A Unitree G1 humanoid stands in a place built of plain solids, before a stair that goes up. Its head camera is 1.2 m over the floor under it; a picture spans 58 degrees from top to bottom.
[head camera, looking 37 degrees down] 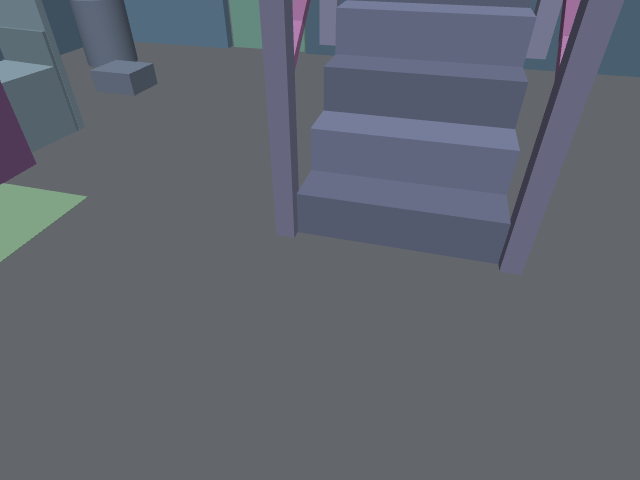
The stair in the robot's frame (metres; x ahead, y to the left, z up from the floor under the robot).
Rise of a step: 0.21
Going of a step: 0.23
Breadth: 0.90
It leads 15 degrees to the right of straight ahead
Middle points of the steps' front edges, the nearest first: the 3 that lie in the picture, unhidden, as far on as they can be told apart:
1.54 -0.33 0.21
1.76 -0.39 0.42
1.99 -0.45 0.63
